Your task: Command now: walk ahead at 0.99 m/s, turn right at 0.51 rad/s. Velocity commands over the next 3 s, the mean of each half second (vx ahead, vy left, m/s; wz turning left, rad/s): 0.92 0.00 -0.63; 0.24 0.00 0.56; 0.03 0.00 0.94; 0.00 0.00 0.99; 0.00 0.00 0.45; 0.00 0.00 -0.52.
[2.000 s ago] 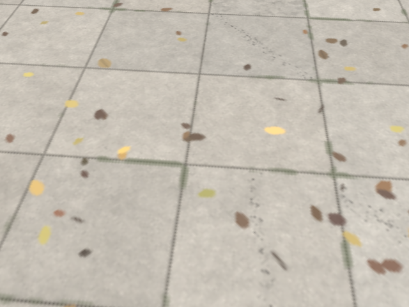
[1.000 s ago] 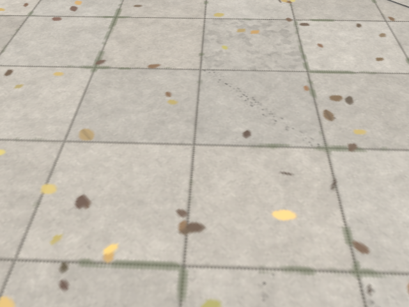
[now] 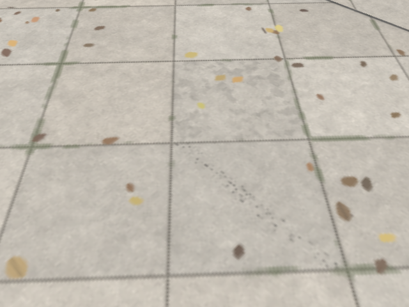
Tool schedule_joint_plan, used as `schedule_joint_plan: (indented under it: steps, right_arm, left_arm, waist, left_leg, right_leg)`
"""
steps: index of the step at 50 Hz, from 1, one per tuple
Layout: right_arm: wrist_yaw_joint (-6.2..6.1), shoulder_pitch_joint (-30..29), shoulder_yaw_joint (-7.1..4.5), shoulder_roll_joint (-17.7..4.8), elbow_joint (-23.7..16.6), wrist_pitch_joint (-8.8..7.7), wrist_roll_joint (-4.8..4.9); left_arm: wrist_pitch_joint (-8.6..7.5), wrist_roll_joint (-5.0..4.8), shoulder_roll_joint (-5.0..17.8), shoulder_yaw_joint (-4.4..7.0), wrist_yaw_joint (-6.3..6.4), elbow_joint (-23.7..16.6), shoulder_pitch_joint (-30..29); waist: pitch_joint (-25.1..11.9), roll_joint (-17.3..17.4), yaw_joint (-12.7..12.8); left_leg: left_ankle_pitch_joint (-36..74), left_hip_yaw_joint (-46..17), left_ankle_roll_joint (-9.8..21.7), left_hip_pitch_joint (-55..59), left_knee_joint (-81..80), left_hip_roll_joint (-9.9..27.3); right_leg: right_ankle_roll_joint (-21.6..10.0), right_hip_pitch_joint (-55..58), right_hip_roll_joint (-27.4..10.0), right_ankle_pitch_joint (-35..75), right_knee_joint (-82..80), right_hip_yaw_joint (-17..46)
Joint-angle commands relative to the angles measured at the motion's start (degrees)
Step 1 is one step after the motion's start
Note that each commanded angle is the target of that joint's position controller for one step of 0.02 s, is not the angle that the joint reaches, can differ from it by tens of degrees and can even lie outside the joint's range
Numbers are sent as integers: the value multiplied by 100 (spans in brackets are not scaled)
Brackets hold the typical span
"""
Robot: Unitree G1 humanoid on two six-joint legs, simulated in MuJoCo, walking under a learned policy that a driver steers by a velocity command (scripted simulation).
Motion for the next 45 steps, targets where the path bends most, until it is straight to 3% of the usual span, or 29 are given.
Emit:
schedule_joint_plan:
  steps: [1, 3, 5, 6, 7, 8, 9, 10, 11, 12, 13, 15, 16, 19, 22, 24, 25, 27, 28, 29, 30, 31, 32, 33, 34, 36, 38, 41, 45]
  right_arm:
    - [-53, -76, 34, -412, -312, -215, 81]
    - [-164, -66, 55, -622, -358, -223, 52]
    - [-372, 5, -5, -966, -372, -99, -1]
    - [-463, -93, -46, -1095, -407, 4, -56]
    - [-520, -362, -98, -1226, -520, 112, -136]
    - [-532, -854, -161, -1362, -667, 197, -196]
    - [-410, -1194, -171, -1183, -746, 183, -217]
    - [-303, -1041, 34, -341, -1251, 25, -198]
    - [-240, -1078, 115, -429, -1700, -78, 17]
    - [-199, -1457, 131, -671, -1728, -175, -68]
    - [-156, -1553, 113, -696, -1743, -187, -111]
    - [-133, -1554, 161, -587, -1769, 49, -357]
    - [-107, -1573, 188, -531, -1805, 182, -405]
    - [-28, -2412, 273, -437, -2247, 273, -325]
    - [35, -2823, 391, -103, -2227, 154, -193]
    - [15, -2986, 372, -193, -2232, 145, -128]
    - [-17, -3578, 171, -535, -2496, -64, 215]
    - [27, -2945, 9, -838, -2331, -191, 237]
    - [65, -2065, -65, -949, -2057, -216, 236]
    - [65, -848, -114, -1036, -1646, -181, 186]
    - [79, -241, -131, -1386, -1466, -122, 31]
    - [149, -488, -128, -1485, -1642, -126, -215]
    - [104, -1008, -258, -1406, -1964, -4, -141]
    - [40, -1585, -220, -1194, -2160, 114, 17]
    - [28, -1888, -164, -1072, -2212, 210, 134]
    - [16, -1875, -181, -1151, -2213, 267, 97]
    - [-6, -1876, -183, -1055, -2225, 317, 100]
    - [-180, -1693, -294, -1328, -2222, 470, 151]
    - [-432, -1562, -374, -1420, -2332, 785, 314]
  left_arm:
    - [-71, -35, 34, -108, -84, -482, -793]
    - [-68, -61, 159, -100, -87, -386, -662]
    - [-66, 54, 408, -54, -67, -339, -398]
    - [-53, 63, 592, 16, -40, -183, 149]
    - [-29, 42, 871, 144, -12, 116, 1178]
    - [-3, 33, 1143, 306, 51, 493, 2590]
    - [62, -41, 1294, 453, 161, 642, 2928]
    - [136, 47, 1698, 551, 195, 584, 2451]
    - [174, 40, 1758, 612, 210, 463, 2243]
    - [179, 30, 1268, 551, 253, 372, 1953]
    - [176, 38, 1017, 498, 275, 385, 1683]
    - [37, -9, 922, 437, 333, 308, 1448]
    - [-38, -45, 867, 396, 334, 297, 1384]
    - [-206, -65, 1097, 441, 311, 227, 1401]
    - [-302, -239, 846, 382, 222, 557, 2230]
    - [-326, -198, 880, 362, 229, 675, 2483]
    - [-240, -262, 602, 255, 353, 664, 2580]
    - [-95, -61, 955, 278, 493, 656, 2408]
    - [-36, 35, 1136, 308, 529, 523, 1990]
    - [-6, 135, 1175, 304, 529, 313, 1357]
    - [-25, 403, 613, 174, 516, 18, 1394]
    - [-113, 84, 115, -27, 361, 84, 2835]
    - [-157, -37, 729, 36, 308, 47, 2528]
    - [-174, -102, 1048, 122, 317, -243, 1707]
    - [-158, 2, 1145, 180, 378, -397, 1134]
    - [-37, 81, 1023, 208, 464, -662, 1032]
    - [31, 91, 758, 170, 552, -781, 1124]
    - [111, 81, 635, 152, 657, -1029, 720]
    - [208, -34, 752, 202, 685, -1251, 73]
  waist:
    - [947, 261, 55]
    - [588, 426, 151]
    - [297, 762, 412]
    - [-24, 843, 727]
    - [-570, 897, 1231]
    - [-1012, 896, 1931]
    - [-940, 236, 1950]
    - [-941, -1233, 981]
    - [-1776, -899, 935]
    - [-899, 199, 839]
    - [-253, 645, 491]
    - [210, 941, 36]
    - [351, 914, -87]
    - [725, 574, 35]
    - [448, 368, 668]
    - [283, -85, 891]
    - [141, -105, 1034]
    - [-430, -532, 514]
    - [-795, -666, -36]
    - [-1200, -651, -719]
    - [-1802, 995, -499]
    - [-3007, 1851, 142]
    - [-3112, 1004, -179]
    - [-2169, 334, -101]
    - [-1296, -493, 69]
    - [-687, -245, 413]
    - [-621, 132, 557]
    - [-1010, 364, 522]
    - [-1121, 688, 329]
  left_leg:
    - [4131, 129, -354, -1640, -1028, 1311]
    - [6186, 378, -550, -714, -647, 1410]
    - [8180, 477, -677, 74, 342, 1698]
    - [8532, 491, -700, 199, 1197, 1764]
    - [8721, 416, -682, 78, 2514, 1837]
    - [8314, 322, -625, -579, 4445, 1879]
    - [3477, 272, -499, -1881, 6737, 1059]
    - [-1362, -331, -662, -4468, 8653, 349]
    - [-1125, -1346, -609, -5583, 8853, 450]
    - [-489, -1488, -448, -5707, 8026, 790]
    - [-199, -1428, -435, -5393, 7345, 999]
    - [-302, -1417, -675, -4686, 6657, 1265]
    - [-355, -1333, -798, -4407, 6237, 1398]
    - [666, -854, -990, -3810, 4364, 1448]
    - [2973, -294, -587, -2915, 2552, 1007]
    - [3346, -175, -306, -2989, 1975, 795]
    - [3189, -442, -271, -3038, 1613, 551]
    - [3172, -405, -134, -2755, 1409, 218]
    - [3406, -485, -68, -1995, 1386, 183]
    - [4002, -718, 16, -913, 1232, 453]
    - [6309, -1982, 386, 859, 2123, 1475]
    - [6346, -4985, 1801, 2732, 1927, 2977]
    - [4995, -5182, 1734, 2310, 1445, 2772]
    - [3833, -4503, 1494, 1242, 1252, 2460]
    - [3360, -4009, 1246, -97, 900, 2026]
    - [3509, -3658, 1167, -1453, 591, 1608]
    - [3990, -3194, 1024, -2112, 637, 1228]
    - [4399, -3168, 806, -2257, 880, 1011]
    - [2338, -3701, 164, -1812, 933, 876]
  right_leg:
    - [-131, 1152, 350, 1087, -1093, -881]
    - [-297, 1395, 703, 1209, -1473, -1123]
    - [-430, 1703, 1074, 572, -1718, -1422]
    - [-493, 2281, 1274, 275, -1812, -1398]
    - [-605, 3283, 1440, -47, -1790, -1318]
    - [-901, 4539, 1217, -241, -2079, -788]
    - [-1101, 5379, 782, -785, -2103, -114]
    - [-1724, 6638, -161, 661, -1505, 1806]
    - [-2525, 7251, -835, -1714, -3021, 3908]
    - [-2144, 6305, -814, -2761, -3973, 4111]
    - [-1841, 5233, -654, -2674, -4238, 3720]
    - [-1620, 3746, -170, -1846, -4324, 2958]
    - [-1550, 3114, 41, -1758, -4405, 2648]
    - [-1363, 2088, 517, -181, -4618, 1830]
    - [-590, 2689, 805, 2469, -4294, 847]
    - [-310, 3679, 657, 2865, -4207, 737]
    - [-160, 4100, 476, 2546, -3655, 885]
    - [55, 5036, 235, 3463, -2909, 733]
    - [195, 5009, 221, 3880, -2046, 542]
    - [410, 4539, 422, 3520, -618, 291]
    - [750, 2843, 1144, -1067, 1906, 11]
    - [1019, 937, 1530, -3919, 3628, 782]
    - [910, 770, 1171, -3258, 3890, 1106]
    - [801, 546, 903, -2884, 3515, 1022]
    - [783, 624, 802, -2768, 3099, 769]
    - [794, 913, 696, -2678, 2418, 735]
    - [861, 1177, 664, -2608, 1587, 658]
    - [1053, 1299, 936, -2033, 483, 597]
    - [1099, 943, 1054, -1336, -240, 938]
Next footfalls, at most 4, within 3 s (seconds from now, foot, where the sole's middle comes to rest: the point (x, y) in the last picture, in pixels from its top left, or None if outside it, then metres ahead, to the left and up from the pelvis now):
0.16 right None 0.37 -0.05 -0.77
0.58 left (213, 221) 0.82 -0.04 -0.77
1.16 right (253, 194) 0.93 -0.20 -0.77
1.64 left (196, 233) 0.77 0.03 -0.77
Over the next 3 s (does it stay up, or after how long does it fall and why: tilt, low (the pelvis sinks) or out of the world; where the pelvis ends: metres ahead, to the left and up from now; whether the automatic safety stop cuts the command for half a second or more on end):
stays up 0.88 -0.06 -0.01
